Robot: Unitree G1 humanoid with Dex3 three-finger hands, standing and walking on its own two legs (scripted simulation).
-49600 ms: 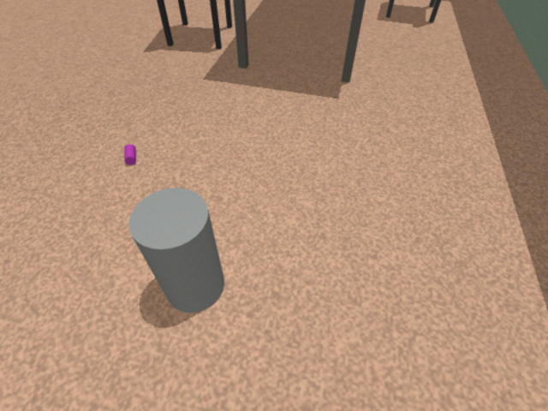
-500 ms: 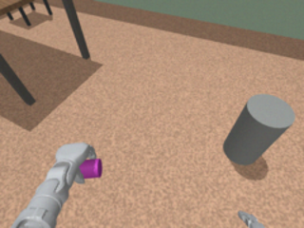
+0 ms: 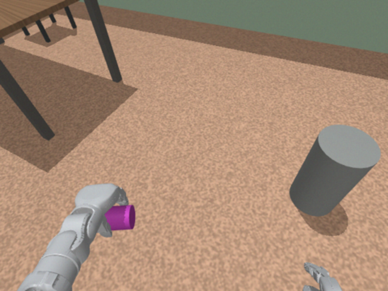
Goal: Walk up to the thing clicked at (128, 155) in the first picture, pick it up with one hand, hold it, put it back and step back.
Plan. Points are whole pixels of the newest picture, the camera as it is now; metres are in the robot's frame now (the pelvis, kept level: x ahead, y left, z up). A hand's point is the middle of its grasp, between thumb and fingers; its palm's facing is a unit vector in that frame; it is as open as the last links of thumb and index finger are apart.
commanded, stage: hold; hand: left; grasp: from above
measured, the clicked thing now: (110, 218) +0.31 +0.22 -0.08
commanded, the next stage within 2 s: crouch in 1.10 s
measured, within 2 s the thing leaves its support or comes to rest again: neither
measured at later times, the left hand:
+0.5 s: hand (104, 219) +0.28 +0.21 -0.03, palm faces -0.45 -0.05 -0.89, open 8.3 cm
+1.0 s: hand (101, 216) +0.29 +0.22 -0.03, palm faces -0.45 -0.05 -0.89, open 8.3 cm
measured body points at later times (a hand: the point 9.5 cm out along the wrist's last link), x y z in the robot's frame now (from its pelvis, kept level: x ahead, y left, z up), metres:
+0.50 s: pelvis -0.01 -0.01 +0.01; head +0.00 -0.03 +0.46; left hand +0.30 +0.21 +0.02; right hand +0.14 -0.26 -0.11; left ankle +0.01 +0.12 -0.73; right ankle +0.01 -0.13 -0.73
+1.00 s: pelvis +0.00 +0.00 +0.01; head +0.01 -0.02 +0.46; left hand +0.31 +0.22 +0.02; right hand +0.15 -0.25 -0.11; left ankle +0.01 +0.12 -0.73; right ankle +0.01 -0.13 -0.73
